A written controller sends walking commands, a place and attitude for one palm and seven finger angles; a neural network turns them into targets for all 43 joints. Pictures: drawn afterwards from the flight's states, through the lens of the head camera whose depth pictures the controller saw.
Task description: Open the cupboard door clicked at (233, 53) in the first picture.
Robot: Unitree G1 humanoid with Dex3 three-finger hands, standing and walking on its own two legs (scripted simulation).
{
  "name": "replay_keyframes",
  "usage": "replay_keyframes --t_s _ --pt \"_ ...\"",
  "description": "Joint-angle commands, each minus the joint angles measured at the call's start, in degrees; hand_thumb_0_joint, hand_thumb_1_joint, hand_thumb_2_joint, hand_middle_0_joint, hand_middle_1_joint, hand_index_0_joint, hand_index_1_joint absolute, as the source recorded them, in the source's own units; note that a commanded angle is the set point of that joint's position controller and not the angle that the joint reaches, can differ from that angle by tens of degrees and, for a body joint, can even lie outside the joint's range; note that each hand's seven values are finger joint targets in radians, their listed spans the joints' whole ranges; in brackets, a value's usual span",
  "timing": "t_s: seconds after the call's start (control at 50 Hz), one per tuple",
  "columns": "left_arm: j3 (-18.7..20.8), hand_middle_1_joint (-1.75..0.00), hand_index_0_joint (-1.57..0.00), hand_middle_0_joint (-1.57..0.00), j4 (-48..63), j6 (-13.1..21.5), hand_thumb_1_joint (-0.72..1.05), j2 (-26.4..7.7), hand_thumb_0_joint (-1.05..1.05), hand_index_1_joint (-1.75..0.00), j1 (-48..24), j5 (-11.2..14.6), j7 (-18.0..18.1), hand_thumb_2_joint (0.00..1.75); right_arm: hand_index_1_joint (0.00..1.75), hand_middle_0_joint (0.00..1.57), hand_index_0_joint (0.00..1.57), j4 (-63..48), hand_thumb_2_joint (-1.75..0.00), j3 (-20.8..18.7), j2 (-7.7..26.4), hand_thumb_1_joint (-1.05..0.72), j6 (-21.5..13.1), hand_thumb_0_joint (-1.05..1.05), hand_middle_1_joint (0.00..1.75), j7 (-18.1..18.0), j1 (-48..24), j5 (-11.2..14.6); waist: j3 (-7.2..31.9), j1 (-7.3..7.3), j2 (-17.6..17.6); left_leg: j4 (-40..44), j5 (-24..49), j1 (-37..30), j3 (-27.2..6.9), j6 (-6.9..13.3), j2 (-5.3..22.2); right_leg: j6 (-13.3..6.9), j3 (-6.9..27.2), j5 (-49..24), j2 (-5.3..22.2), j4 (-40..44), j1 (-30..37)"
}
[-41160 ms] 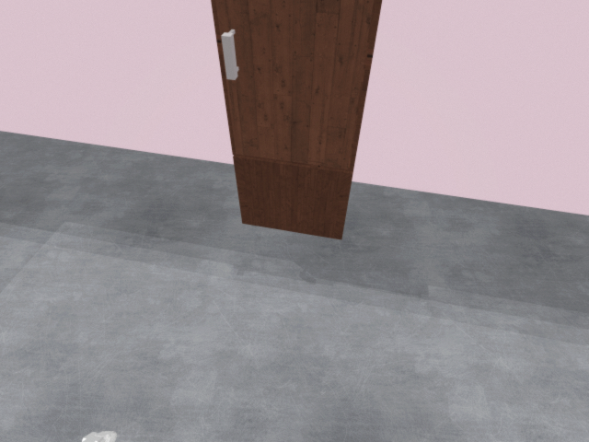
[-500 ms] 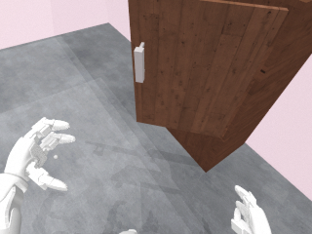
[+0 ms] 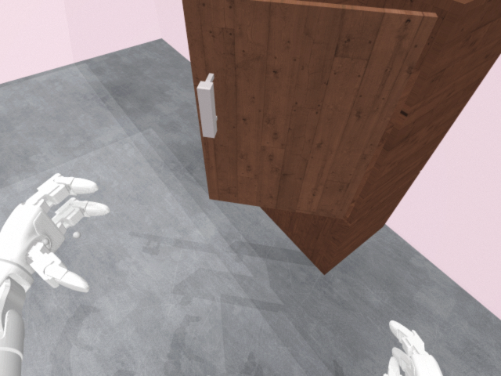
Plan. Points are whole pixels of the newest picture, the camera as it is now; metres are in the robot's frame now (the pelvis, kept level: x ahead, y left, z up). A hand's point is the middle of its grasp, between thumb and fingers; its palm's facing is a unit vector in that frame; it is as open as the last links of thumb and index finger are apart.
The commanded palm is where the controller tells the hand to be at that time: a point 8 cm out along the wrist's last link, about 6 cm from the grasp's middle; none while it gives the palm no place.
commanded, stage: raise the hand with hooked fingers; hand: left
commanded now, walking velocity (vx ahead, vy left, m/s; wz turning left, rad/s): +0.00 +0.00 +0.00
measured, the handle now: (210, 105) +0.64 +0.12 +0.07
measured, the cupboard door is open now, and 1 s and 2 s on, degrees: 43 43 43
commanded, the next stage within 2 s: move the hooked fingers beside the handle in 0.28 s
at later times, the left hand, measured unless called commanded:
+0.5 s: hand (82, 234) +0.29 +0.26 +0.10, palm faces -0.09 -1.00 -0.01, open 14.0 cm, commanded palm +0.28 +0.31 +0.09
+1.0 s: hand (131, 180) +0.39 +0.22 +0.09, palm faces -0.12 -0.99 +0.00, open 14.0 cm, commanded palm +0.38 +0.28 +0.09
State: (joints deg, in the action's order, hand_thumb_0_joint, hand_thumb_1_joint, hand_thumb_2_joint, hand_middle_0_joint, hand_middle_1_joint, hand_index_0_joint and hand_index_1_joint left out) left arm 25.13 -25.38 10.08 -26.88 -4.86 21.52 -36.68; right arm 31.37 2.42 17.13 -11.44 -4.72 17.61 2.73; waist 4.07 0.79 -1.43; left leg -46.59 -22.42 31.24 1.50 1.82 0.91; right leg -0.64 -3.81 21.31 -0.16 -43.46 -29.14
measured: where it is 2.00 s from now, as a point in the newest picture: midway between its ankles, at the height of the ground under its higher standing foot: outside the picture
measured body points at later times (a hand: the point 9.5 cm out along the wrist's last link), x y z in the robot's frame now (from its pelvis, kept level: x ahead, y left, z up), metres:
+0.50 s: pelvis -0.01 -0.01 +0.00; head +0.02 -0.01 +0.45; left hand +0.29 +0.31 +0.10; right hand +0.16 -0.26 -0.08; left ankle +0.01 +0.10 -0.71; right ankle +0.01 -0.12 -0.71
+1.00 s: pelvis +0.00 -0.01 -0.01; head +0.05 -0.01 +0.44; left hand +0.39 +0.27 +0.10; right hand +0.08 -0.28 -0.11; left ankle +0.01 +0.10 -0.71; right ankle +0.01 -0.12 -0.71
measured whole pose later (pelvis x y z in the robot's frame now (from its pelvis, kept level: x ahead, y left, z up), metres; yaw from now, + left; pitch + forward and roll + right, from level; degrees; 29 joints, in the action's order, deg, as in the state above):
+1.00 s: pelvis +0.00 -0.01 -0.01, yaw -1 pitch +11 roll -1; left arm 21.6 -48.2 14.2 -27.9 -29.6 15.4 -30.9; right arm 33.8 2.7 17.1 -5.5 -4.5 20.4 2.7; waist 4.3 3.7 -1.2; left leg -48.6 -22.5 36.7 1.8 1.1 1.3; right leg -1.4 -3.4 21.9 -0.5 -46.8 -35.4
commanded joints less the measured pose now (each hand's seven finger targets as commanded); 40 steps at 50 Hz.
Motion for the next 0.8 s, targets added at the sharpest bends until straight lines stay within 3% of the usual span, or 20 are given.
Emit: replay_keyframes --t_s 0.0,0.1,0.12,0.18,0.24,0.34,0.38,0.44,0.46,0.5,0.54,0.58,0.6,0.64,0.7,0.72,0.78 --pt "6.5 -1.2 -0.3 -0.3 11.3 4.1 -0.5 -15.9 0.0 -1.2 -11.6 2.0 0.8 0.3 0.3 0.2 0.2 -8.6 -0.9 -3.3 7.8 -0.9 -3.1 0.0 0.3 -0.7 -3.1 0.5 12.3 -1.0 -2.7 6.9 14.0 -7.5 -3.2 -0.4 -1.0 -1.2 1.7 -11.9 -1.5 5.4 4.1" --pt "5.9 -1.2 -0.3 -0.3 13.5 4.6 -0.5 -16.0 0.0 -1.2 -12.7 1.5 1.2 0.3 0.3 0.2 0.2 -8.4 -0.9 -3.2 7.4 -0.9 -3.3 0.0 0.3 -1.0 -3.2 0.6 13.5 -1.02 -6.0 7.1 15.4 -9.3 -3.3 -0.5 -1.0 -1.3 1.8 -13.2 -1.5 5.3 4.8" --pt "6.6 -1.2 -0.3 -0.3 13.4 4.5 -0.5 -16.4 0.0 -1.2 -12.7 2.0 1.2 0.3 0.3 0.2 0.2 -8.4 -0.9 -3.1 7.6 -0.9 -3.3 0.0 0.3 -1.0 -3.2 0.3 13.3 -1.17 -4.2 6.8 16.0 -8.8 -3.3 -0.4 -1.0 -1.4 2.0 -14.0 -1.8 5.3 5.5" --pt "5.1 -1.2 -0.3 -0.3 11.9 3.9 -0.5 -15.0 0.0 -1.2 -12.9 1.9 0.8 0.3 0.3 0.2 0.2 -8.2 -0.9 -3.1 7.5 -0.9 -3.0 0.0 0.3 -1.2 -3.4 0.7 11.7 -0.55 -4.1 7.2 13.4 -8.0 -3.2 -0.5 -1.0 -1.0 2.0 -11.9 -1.6 5.9 4.1" --pt "5.0 -1.2 -0.3 -0.3 9.5 3.3 -0.5 -14.9 0.0 -1.2 -13.3 2.3 0.2 0.3 0.3 0.2 0.2 -8.3 -0.9 -2.9 7.7 -0.9 -2.8 0.0 0.3 -1.3 -3.6 0.7 10.5 -0.45 -1.8 6.8 12.1 -6.3 -2.9 -0.4 -1.1 -1.0 2.7 -10.9 -1.5 6.4 4.4" --pt "5.6 -1.2 -0.3 -0.3 11.6 4.0 -0.5 -16.0 0.0 -1.2 -14.0 2.3 0.1 0.3 0.3 0.2 0.2 -8.6 -0.9 -2.8 7.5 -0.9 -2.9 0.0 0.3 -1.2 -3.9 0.6 13.6 -1.1 -3.2 6.2 14.3 -7.3 -2.8 -0.3 -1.2 -1.1 3.1 -13.3 -1.2 5.7 6.1" --pt "4.7 -1.2 -0.3 -0.3 9.5 4.0 -0.5 -15.0 0.0 -1.2 -14.7 2.1 0.2 0.3 0.3 0.2 0.2 -8.1 -0.9 -2.8 7.6 -0.9 -2.7 0.0 0.3 -1.3 -3.7 0.7 11.4 -0.45 -2.2 6.3 13.4 -6.4 -2.9 -0.4 -1.1 -0.9 2.8 -12.7 -1.3 5.8 4.6" --pt "2.7 -1.2 -0.3 -0.3 6.8 4.1 -0.5 -14.8 0.0 -1.2 -23.5 1.6 0.6 0.3 0.3 0.2 0.2 -7.0 -0.9 -2.6 7.9 -0.9 -2.3 0.0 0.3 -2.0 -3.3 0.7 9.6 1.31 -0.9 6.0 9.5 -5.2 -3.1 -0.3 -0.9 -0.7 3.4 -8.2 -1.3 6.5 2.0" --pt "1.2 -1.2 -0.3 -0.3 5.6 4.3 -0.5 -14.2 0.0 -1.2 -27.3 0.9 0.8 0.3 0.3 0.2 0.2 -6.5 -0.9 -2.5 8.0 -0.9 -2.2 0.0 0.3 -2.3 -3.2 0.9 9.0 2.03 -1.9 6.2 7.6 -5.1 -3.3 -0.3 -0.9 -0.7 3.2 -5.9 -1.2 6.6 0.6" --pt "0.3 -1.2 -0.3 -0.3 4.9 4.9 -0.5 -14.6 0.0 -1.2 -30.8 -0.1 1.2 0.3 0.3 0.2 0.2 -6.0 -0.9 -2.6 7.9 -0.9 -2.3 0.0 0.3 -2.6 -2.8 0.9 11.6 1.86 -4.9 6.3 7.3 -6.9 -3.6 -0.3 -1.0 -1.0 3.3 -5.2 -0.9 6.3 0.3" --pt "1.5 -1.2 -0.3 -0.3 3.0 5.0 -0.5 -16.4 0.0 -1.2 -31.6 -0.6 1.8 0.3 0.3 0.2 0.2 -5.8 -0.9 -2.5 8.0 -0.9 -2.0 0.0 0.3 -2.6 -2.4 0.7 14.1 1.29 -3.3 5.7 9.0 -6.5 -3.5 -0.3 -1.0 -1.1 3.7 -7.0 -0.9 5.9 2.3" --pt "-0.2 -1.2 -0.3 -0.3 0.7 5.2 -0.5 -15.4 0.0 -1.2 -35.0 -1.3 2.1 0.3 0.3 0.2 0.2 -5.3 -0.9 -2.4 7.9 -0.9 -1.6 0.0 0.3 -2.5 -2.3 0.8 13.5 1.92 -3.8 5.7 8.9 -6.1 -3.6 -0.4 -1.0 -1.1 3.3 -7.2 -0.9 5.5 1.1" --pt "0.0 -1.2 -0.3 -0.3 -0.5 5.3 -0.5 -15.5 0.0 -1.2 -34.8 -1.6 2.3 0.3 0.3 0.2 0.2 -5.3 -0.9 -2.4 7.9 -0.9 -1.4 0.0 0.3 -2.3 -2.1 0.7 14.0 1.31 -4.9 5.9 9.1 -6.5 -3.7 -0.5 -1.0 -1.3 3.0 -7.5 -0.9 5.1 1.2" --pt "2.5 -1.2 -0.3 -0.3 -2.8 5.3 -0.5 -17.9 0.0 -1.2 -33.4 -1.8 2.8 0.3 0.3 0.2 0.2 -5.4 -0.9 -2.5 8.2 -0.9 -0.9 0.0 0.3 -2.0 -1.5 0.5 16.3 0.32 -2.7 5.3 11.7 -5.7 -3.6 -0.4 -0.9 -1.3 3.3 -10.4 -0.9 4.5 3.4" --pt "0.5 -1.2 -0.3 -0.3 -5.1 5.1 -0.5 -16.3 0.0 -1.2 -36.5 -2.6 3.5 0.3 0.3 0.2 0.2 -5.5 -0.9 -2.6 8.2 -0.9 0.1 0.0 0.3 -1.4 -0.6 0.6 16.0 1.1 -2.7 5.4 12.5 -5.4 -3.3 -0.5 -0.9 -1.1 2.7 -12.1 -0.9 3.8 2.5" --pt "1.2 -1.2 -0.3 -0.3 -6.1 5.2 -0.5 -16.6 0.0 -1.2 -35.7 -2.4 3.7 0.3 0.3 0.2 0.2 -5.8 -0.9 -2.6 8.3 -0.9 0.3 0.0 0.3 -1.3 -0.2 0.5 15.8 0.39 -1.5 5.2 13.3 -4.6 -3.5 -0.5 -0.9 -1.4 2.7 -12.6 -1.2 3.4 3.1" --pt "0.2 -1.2 -0.3 -0.3 -6.7 5.7 -0.5 -15.9 0.0 -1.2 -37.8 -3.2 4.5 0.3 0.3 0.2 0.2 -5.9 -0.9 -2.9 8.4 -0.9 1.4 0.0 0.3 -0.7 0.6 0.5 16.8 1.0 -3.4 5.2 13.2 -5.0 -3.0 -0.5 -0.8 -1.1 2.7 -13.1 -1.1 3.1 2.0"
